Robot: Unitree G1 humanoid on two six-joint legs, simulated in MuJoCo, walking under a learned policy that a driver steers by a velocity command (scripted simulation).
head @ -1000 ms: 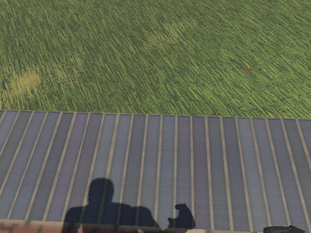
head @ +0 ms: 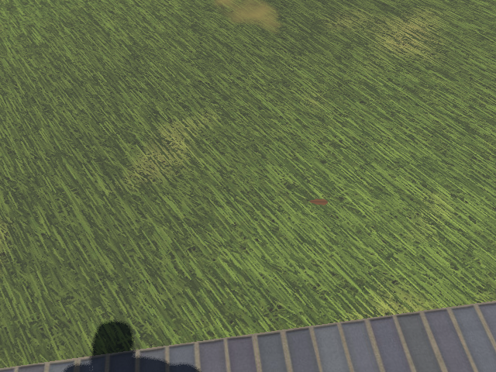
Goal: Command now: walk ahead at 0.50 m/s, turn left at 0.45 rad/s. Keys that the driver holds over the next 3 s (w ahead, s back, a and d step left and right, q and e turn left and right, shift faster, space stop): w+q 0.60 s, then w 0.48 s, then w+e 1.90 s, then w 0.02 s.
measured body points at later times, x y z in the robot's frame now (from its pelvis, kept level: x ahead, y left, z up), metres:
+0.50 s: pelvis +0.27 +0.04 +0.00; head +0.29 +0.06 +0.45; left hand +0.38 +0.33 -0.10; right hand +0.34 -0.23 -0.12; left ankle +0.19 +0.08 -0.74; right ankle +0.47 -0.08 -0.68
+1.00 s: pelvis +0.50 +0.11 +0.00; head +0.52 +0.10 +0.45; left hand +0.33 +0.32 -0.12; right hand +0.78 -0.04 -0.11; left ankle +0.54 +0.29 -0.68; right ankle +0.46 -0.03 -0.74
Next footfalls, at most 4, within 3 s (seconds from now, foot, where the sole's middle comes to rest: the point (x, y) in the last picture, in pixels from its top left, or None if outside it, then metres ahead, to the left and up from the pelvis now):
0.14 left None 0.23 0.09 -0.78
0.62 right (277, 367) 0.49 -0.01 -0.78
1.26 left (139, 308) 0.71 0.42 -0.92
1.74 right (185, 233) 1.00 0.31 -0.92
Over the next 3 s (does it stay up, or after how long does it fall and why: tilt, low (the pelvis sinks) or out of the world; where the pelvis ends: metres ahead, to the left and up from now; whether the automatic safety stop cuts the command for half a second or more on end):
stays up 1.45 0.24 -0.14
